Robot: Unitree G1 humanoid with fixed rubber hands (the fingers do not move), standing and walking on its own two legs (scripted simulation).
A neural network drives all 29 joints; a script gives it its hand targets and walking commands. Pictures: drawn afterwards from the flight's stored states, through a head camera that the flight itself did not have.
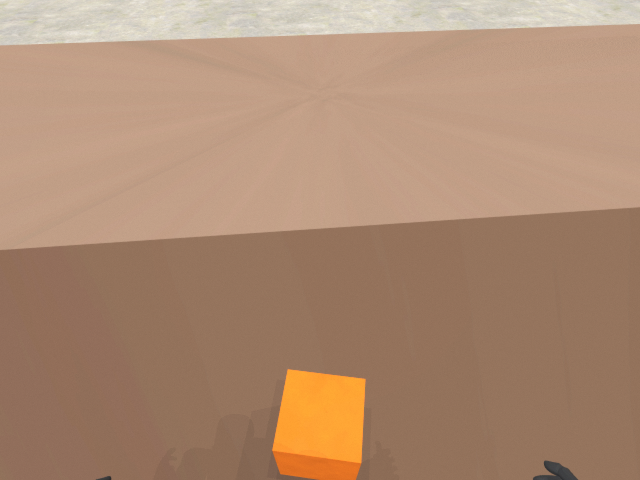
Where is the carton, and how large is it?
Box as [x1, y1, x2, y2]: [272, 369, 364, 479]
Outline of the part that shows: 288,369 272,449 280,473 317,479 355,479 361,458 364,379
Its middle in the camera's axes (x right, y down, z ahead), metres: +0.00 +0.52 +1.06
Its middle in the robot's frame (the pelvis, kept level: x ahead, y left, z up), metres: +0.38 +0.00 -0.66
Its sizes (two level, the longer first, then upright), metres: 0.210 0.200 0.250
